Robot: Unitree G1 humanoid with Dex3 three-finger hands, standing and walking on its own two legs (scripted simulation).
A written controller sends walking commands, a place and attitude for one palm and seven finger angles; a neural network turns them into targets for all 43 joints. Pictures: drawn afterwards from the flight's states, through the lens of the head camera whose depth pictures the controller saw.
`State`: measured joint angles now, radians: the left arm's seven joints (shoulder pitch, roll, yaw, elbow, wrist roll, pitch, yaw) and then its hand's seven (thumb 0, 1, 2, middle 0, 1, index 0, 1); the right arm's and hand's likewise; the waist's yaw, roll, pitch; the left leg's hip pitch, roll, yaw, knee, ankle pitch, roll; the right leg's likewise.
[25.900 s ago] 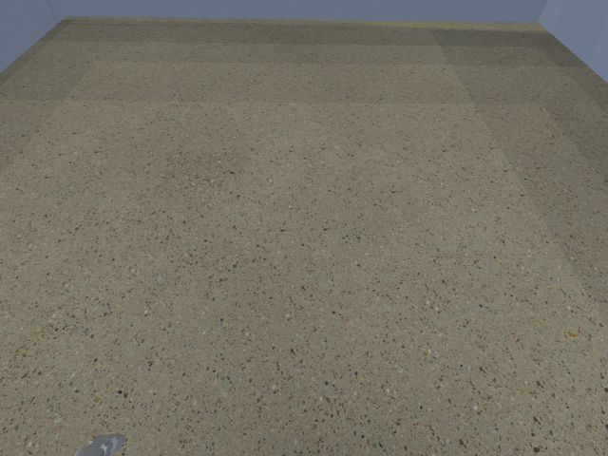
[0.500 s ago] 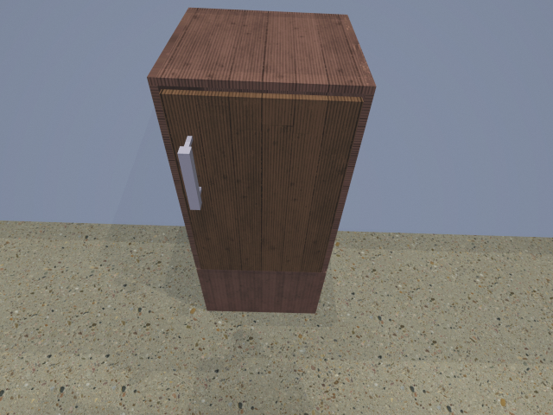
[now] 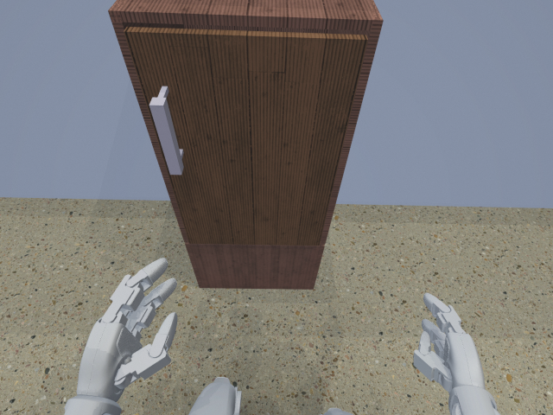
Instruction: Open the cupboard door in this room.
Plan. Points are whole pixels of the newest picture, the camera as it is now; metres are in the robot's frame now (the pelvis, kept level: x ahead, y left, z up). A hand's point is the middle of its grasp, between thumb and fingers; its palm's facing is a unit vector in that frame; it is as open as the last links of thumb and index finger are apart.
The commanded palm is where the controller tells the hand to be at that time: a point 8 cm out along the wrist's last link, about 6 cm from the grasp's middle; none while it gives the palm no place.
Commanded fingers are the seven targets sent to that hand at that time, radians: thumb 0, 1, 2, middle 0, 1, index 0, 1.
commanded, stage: raise the hand with hooked fingers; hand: left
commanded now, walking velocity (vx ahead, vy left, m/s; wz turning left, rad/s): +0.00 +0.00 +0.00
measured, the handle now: (170, 132) +0.57 +0.24 +0.07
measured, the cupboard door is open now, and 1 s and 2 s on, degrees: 0 0 0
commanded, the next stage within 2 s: move the hooked fingers beside the handle in 1.74 s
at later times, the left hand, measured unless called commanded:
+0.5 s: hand (115, 324) +0.22 +0.22 +0.05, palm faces +0.08 -1.00 -0.06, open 11.2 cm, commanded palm +0.19 +0.28 +0.05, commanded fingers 0.00 -0.13 0.46 -0.27 -0.96 -0.27 -0.96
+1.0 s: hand (79, 289) +0.25 +0.28 +0.07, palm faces +0.07 -1.00 -0.06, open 13.7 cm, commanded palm +0.24 +0.33 +0.07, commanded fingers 0.00 -0.50 0.30 -0.30 -1.20 -0.30 -1.20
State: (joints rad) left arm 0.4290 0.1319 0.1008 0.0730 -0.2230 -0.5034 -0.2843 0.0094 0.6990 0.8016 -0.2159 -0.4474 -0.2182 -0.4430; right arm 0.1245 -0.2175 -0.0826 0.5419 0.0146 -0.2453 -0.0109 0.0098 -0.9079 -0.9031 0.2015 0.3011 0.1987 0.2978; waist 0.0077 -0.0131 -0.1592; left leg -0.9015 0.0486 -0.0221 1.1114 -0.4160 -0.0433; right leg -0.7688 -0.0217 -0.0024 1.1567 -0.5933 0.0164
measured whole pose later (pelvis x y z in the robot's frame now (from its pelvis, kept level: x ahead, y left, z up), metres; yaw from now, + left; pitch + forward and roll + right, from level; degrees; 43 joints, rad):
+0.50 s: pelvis +0.00 +0.00 -0.01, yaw +0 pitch +15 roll -2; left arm 0.37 0.25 0.31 0.03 -0.35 -0.35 -0.32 0.01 0.10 0.56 -0.26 -0.82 -0.26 -0.81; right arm 0.26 -0.20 -0.03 0.61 0.03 -0.19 -0.09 0.01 -0.90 -0.90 0.20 0.30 0.20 0.30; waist 0.00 0.05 -0.17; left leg -1.01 0.07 -0.06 1.18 -0.44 -0.05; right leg -0.85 0.01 -0.04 1.19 -0.60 0.01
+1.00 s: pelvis +0.00 +0.02 +0.01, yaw +0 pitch +13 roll -4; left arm 0.17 0.34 0.35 0.17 -0.33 -0.32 -0.36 -0.01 -0.44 0.32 -0.30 -1.17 -0.30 -1.16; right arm 0.23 -0.23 0.03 0.54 0.03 -0.19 -0.08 0.01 -0.90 -0.90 0.20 0.30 0.20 0.30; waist 0.00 0.03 -0.14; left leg -0.93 0.05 -0.06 1.10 -0.40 -0.01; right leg -0.74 -0.01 -0.04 1.06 -0.54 0.04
